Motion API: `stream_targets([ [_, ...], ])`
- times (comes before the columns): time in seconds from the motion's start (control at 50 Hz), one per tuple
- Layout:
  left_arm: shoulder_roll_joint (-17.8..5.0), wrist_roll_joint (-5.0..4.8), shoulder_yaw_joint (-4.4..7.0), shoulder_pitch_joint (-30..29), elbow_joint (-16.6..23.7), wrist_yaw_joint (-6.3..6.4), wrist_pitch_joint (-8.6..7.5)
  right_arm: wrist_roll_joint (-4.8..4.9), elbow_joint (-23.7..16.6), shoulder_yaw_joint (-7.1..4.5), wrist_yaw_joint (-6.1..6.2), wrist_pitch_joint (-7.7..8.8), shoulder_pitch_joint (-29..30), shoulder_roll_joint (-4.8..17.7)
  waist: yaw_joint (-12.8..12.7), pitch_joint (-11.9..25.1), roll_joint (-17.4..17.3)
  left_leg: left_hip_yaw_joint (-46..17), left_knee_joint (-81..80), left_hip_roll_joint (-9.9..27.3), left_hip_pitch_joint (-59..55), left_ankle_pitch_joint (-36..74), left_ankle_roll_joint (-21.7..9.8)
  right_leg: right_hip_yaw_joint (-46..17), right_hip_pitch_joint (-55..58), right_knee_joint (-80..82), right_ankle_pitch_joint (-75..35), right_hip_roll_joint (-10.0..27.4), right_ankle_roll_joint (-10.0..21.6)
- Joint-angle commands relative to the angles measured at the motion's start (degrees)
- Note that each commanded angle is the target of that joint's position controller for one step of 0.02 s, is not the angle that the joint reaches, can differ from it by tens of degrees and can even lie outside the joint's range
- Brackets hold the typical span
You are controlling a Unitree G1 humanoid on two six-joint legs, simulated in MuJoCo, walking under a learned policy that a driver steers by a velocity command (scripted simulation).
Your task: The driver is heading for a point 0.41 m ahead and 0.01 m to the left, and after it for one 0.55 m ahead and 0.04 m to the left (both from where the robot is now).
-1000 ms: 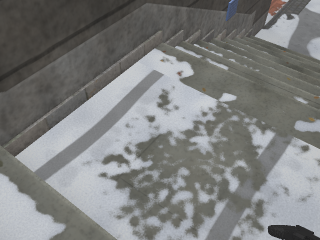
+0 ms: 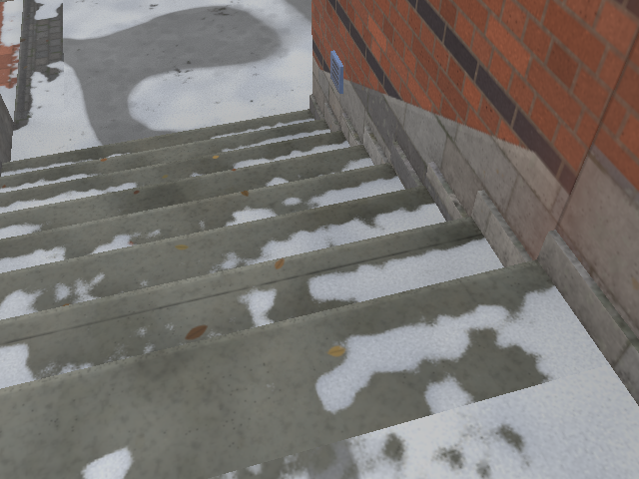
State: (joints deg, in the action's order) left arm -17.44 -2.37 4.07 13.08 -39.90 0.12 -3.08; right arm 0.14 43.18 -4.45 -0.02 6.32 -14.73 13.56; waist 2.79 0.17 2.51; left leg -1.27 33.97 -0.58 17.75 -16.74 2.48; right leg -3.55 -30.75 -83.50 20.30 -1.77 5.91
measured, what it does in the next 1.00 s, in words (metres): walks ahead: right foot, then left foot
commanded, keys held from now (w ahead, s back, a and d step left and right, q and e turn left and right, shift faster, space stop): w+e+shift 0.16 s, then w+shift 0.04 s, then shift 0.02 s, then q+shift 0.18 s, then shift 0.60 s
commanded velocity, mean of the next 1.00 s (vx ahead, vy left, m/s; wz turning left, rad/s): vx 0.43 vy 0.00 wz -0.22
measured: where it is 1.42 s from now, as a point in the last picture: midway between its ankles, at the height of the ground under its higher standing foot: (361, 458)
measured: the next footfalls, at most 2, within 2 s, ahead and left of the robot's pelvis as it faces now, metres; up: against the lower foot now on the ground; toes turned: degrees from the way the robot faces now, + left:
right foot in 0.30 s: +0.45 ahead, -0.17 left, +0.00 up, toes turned -18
left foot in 0.70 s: +0.66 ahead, +0.03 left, +0.00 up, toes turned -12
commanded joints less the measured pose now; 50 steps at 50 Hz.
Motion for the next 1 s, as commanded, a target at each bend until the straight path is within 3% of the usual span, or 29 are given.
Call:
stream_targets([
  [0.02, 2.59, -0.70, -1.13, -3.30, 8.38, -1.37, 0.76, 0.22, -0.55, 0.50, -0.62, 0.78, 0.29, 0.20, -1.62, -3.61, -6.92, -16.57, -19.75, 14.97, -11.27, 1.85, -9.10, -4.01, -18.73, 3.25, -2.30, 9.07, -0.12],
  [0.06, 2.56, -0.23, -1.55, -5.96, 10.69, -2.00, 1.28, 0.16, 0.90, 0.16, -0.49, 0.71, -0.69, 1.92, -1.86, -3.83, -5.31, -9.78, -21.29, 14.97, -11.86, 9.94, -9.07, -3.14, -20.91, 6.08, -5.94, 10.05, -1.05],
  [0.12, -0.19, 0.37, -1.31, -9.09, 12.47, -2.44, 1.35, -0.46, 0.96, -0.49, 0.61, 0.70, 0.72, 6.70, -2.41, -5.52, -4.47, 0.73, -24.21, 13.36, -10.58, 16.76, -7.91, 0.10, -19.21, 16.27, -14.96, 10.10, -2.89],
  [0.18, 0.16, 0.75, -1.85, -16.69, 13.97, -3.93, 0.79, -0.71, 2.53, -0.78, 1.03, 0.98, -3.90, 9.89, 0.90, -6.59, -2.10, 7.88, -25.81, 11.81, -12.22, 22.51, -6.22, 5.96, -11.58, 31.60, -24.03, 7.75, -1.64],
  [0.22, -1.11, 0.74, -1.31, -16.75, 14.31, -4.33, 0.22, -0.37, 2.66, -1.15, 0.62, 0.63, -5.74, 13.41, -0.11, -6.15, -4.83, 10.01, -22.91, 12.71, -14.84, 49.28, -7.08, 10.51, -1.25, 37.96, -20.71, 2.53, 0.32],
  [0.24, -2.43, 1.31, -0.72, -15.61, 14.52, -4.26, 0.03, 0.15, 3.26, -1.26, 0.85, 0.14, -7.98, 14.96, -1.48, -4.79, -6.90, 9.52, -18.11, 13.97, -17.77, 65.57, -7.72, 11.98, 2.67, 39.96, -16.85, -0.76, 1.14],
  [0.26, -4.83, 1.51, 0.56, -8.90, 13.43, -3.79, -0.03, 0.44, 3.84, -1.14, 1.11, -0.46, -8.52, 16.02, -5.92, -1.66, -9.26, 8.70, -9.16, 15.02, -18.99, 75.77, -7.70, 11.73, 10.64, 43.08, -14.06, -2.84, 2.63],
  [0.28, -6.76, 2.13, 1.82, 2.43, 10.25, -2.86, 0.42, 1.41, 4.71, -0.95, 0.99, -0.65, -7.50, 17.02, -13.04, 2.41, -9.69, 8.56, 2.45, 14.65, -15.76, 77.06, -6.72, 8.64, 24.96, 52.76, -21.77, -2.31, 5.03],
  [0.3, -10.58, 3.47, 2.89, 10.76, 7.64, -1.45, 1.34, 1.25, 3.31, -0.43, 0.77, 0.01, -6.03, 15.71, -16.65, 6.55, -5.87, 7.59, 21.59, 10.51, -2.35, 50.37, -4.41, 0.24, 43.22, 52.60, -32.78, 3.82, 6.44],
  [0.32, -15.23, 6.78, 1.63, 7.62, 8.59, -0.90, 0.27, -0.23, 1.89, 2.68, -0.33, 0.87, -17.36, 4.15, -5.69, 19.92, 13.65, -0.50, 48.91, -0.12, 16.02, -20.05, -2.00, -24.49, 61.75, 44.25, -60.69, 25.21, 15.34],
  [0.34, -10.89, 6.47, 1.48, 12.14, 8.40, -1.48, 0.32, 2.77, 3.32, 1.28, -0.24, 1.56, -13.80, 12.75, -12.93, 34.70, 6.19, -13.23, 54.15, -2.34, 12.86, -20.14, -1.85, -32.13, 59.09, 52.27, -57.25, 27.39, 18.20],
  [0.36, -10.08, 5.75, 0.99, 9.24, 6.58, -1.85, -0.35, 4.59, 0.28, 0.54, 0.35, 0.99, -6.09, 13.39, -11.33, 24.26, 2.18, -11.02, 51.34, 0.08, 15.68, -16.96, -0.81, -23.53, 50.75, 55.27, -58.51, 25.31, 15.50],
  [0.38, -8.92, 4.25, 0.66, 5.51, 5.44, -1.93, -1.03, 3.61, -1.58, 1.38, 1.05, 0.32, -2.80, 10.93, -7.94, 14.09, -1.47, -7.00, 45.39, 3.12, 19.12, -13.67, 0.05, -17.58, 41.55, 57.46, -54.81, 23.12, 13.05],
  [0.42, -5.05, 3.96, -0.68, 1.02, 4.84, -2.00, -2.18, 1.48, -0.09, 1.50, 1.39, -2.37, -5.12, 8.79, -3.16, 7.37, -2.07, -5.00, 42.18, 6.01, 13.19, -10.28, 1.11, -9.65, 25.60, 61.22, -52.29, 20.22, 11.24],
  [0.48, -3.38, 4.14, -1.39, -3.11, 3.18, -2.46, -3.37, 0.83, -1.26, 1.66, 1.83, -5.36, -5.78, 5.95, 0.51, 5.41, -0.25, -4.17, 33.42, 6.04, 8.20, -8.41, 1.36, -2.49, 15.46, 65.92, -53.64, 18.55, 10.66],
  [0.5, -4.04, 4.49, -1.28, -3.89, 2.59, -2.39, -3.45, 0.27, -2.10, 1.61, 1.86, -5.54, -3.50, 5.84, 0.66, 4.52, -0.57, -4.10, 29.38, 5.59, 8.53, -5.14, 0.99, 0.09, 13.71, 66.68, -55.14, 17.81, 9.96],
  [0.58, -4.11, 3.03, -1.37, -4.00, 0.31, -0.67, -1.92, -0.88, -2.62, 2.71, 0.23, -5.05, 0.70, 3.54, -0.47, 6.91, 1.89, -0.95, 9.84, 3.02, 4.36, 16.37, -0.06, 8.17, 16.86, 64.45, -52.21, 12.76, 6.38],
  [0.64, -5.14, 2.59, -1.26, -1.37, -1.97, -0.42, -0.78, -1.22, -4.08, 2.58, -0.87, -5.02, 5.09, 4.96, -2.29, 5.80, 2.63, -0.45, 2.41, 1.93, 3.57, 17.46, -1.46, 6.42, 19.78, 61.28, -45.49, 14.39, 5.30],
  [0.7, -5.06, 1.69, -1.43, -1.19, -3.41, -0.40, -0.44, -2.30, -3.53, 1.71, -1.08, -5.13, 2.98, 6.90, -0.50, 5.46, 2.61, 1.38, -7.04, -0.14, -4.53, 24.25, -4.67, 6.32, 17.45, 52.71, -35.67, 12.09, 1.24],
  [0.72, -4.11, 2.56, -1.73, 1.51, -3.89, -0.36, -0.83, -2.62, -3.93, 0.81, -0.50, -5.22, 2.36, 10.60, -1.42, 6.49, -2.24, -3.74, -6.09, 4.37, -9.55, 49.86, -6.50, 8.32, 14.90, 47.07, -26.03, 8.24, -2.39],
  [0.74, -1.23, 3.60, -2.84, 8.35, -4.68, -0.92, -1.40, -3.86, -4.69, 1.03, 0.09, -5.43, 2.88, 12.18, -4.45, 10.91, -10.89, -12.49, -2.31, 13.72, -19.50, 68.91, -15.03, 8.63, 7.35, 36.73, -5.00, 3.94, -6.41],
  [0.76, -0.98, 3.16, -3.47, 8.62, -5.43, -1.61, -0.82, -3.56, -4.52, 2.41, 0.14, -5.64, 1.48, 7.58, -2.27, 15.93, -15.32, -20.43, -5.20, 19.73, -20.84, 65.75, -22.51, 4.77, 4.54, 29.17, 15.52, 3.02, -8.54],
  [0.78, -3.68, 2.02, -2.95, 6.00, -4.88, -1.89, 0.33, -2.57, -4.43, 2.86, -0.30, -5.60, 1.81, 6.63, -1.30, 15.18, -14.17, -22.42, -8.05, 19.63, -18.44, 54.06, -23.01, 1.24, 2.98, 25.76, 22.51, 4.12, -9.11],
  [0.82, -4.45, 1.72, -2.41, 2.24, -4.65, -0.87, 3.22, -1.68, -5.12, 2.38, -0.74, -5.51, 6.34, 8.18, -2.54, 9.87, -8.30, -20.86, -11.54, 17.39, -10.05, 32.48, -18.91, 0.15, 2.40, 26.21, 19.36, 5.44, -9.78],
  [0.86, -3.41, 2.33, -2.39, 1.37, -5.09, 0.25, 4.97, -1.78, -6.30, 2.02, -0.18, -6.08, 11.92, 8.41, -4.38, 6.88, -9.31, -17.91, -14.16, 14.21, -1.24, 18.50, -15.18, 0.56, 7.86, 35.50, 11.68, 5.93, -9.89],
  [0.94, -0.69, 3.38, -2.66, 4.35, -8.46, -0.45, 4.68, -1.28, -5.36, 2.69, 0.33, -7.45, 11.30, 4.64, -5.37, 7.69, -9.86, -10.50, -13.53, 7.55, 3.17, -1.63, -9.73, 3.71, 20.75, 54.51, -7.40, 3.45, -7.42],
  [0.96, -3.08, 4.34, -2.36, 2.62, -7.56, -0.64, 4.78, -1.30, -4.61, 2.75, 0.19, -7.41, 9.36, 4.26, -3.71, 5.37, -6.58, -9.17, -12.14, 5.58, 4.79, -8.95, -7.02, -0.24, 20.14, 57.84, -6.39, 7.07, -5.63],
  [0.98, -5.14, 4.51, -1.98, -1.06, -7.10, -0.68, 4.77, -1.55, -4.50, 2.63, 0.06, -7.56, 7.75, 3.67, -0.48, 1.75, 0.23, -4.77, -10.78, 1.86, 0.65, -7.88, -5.05, -2.67, 10.13, 60.55, 6.17, 7.93, -3.36],
  [1.0, -3.36, 4.55, -2.54, -3.92, -6.29, -0.74, 4.24, -2.19, -4.16, 2.59, 0.19, -7.54, 8.37, 3.97, -0.28, -0.09, 2.55, -4.02, -8.80, 1.43, -4.53, -2.52, -3.92, -3.34, 4.82, 63.32, 11.80, 8.00, -2.74],
])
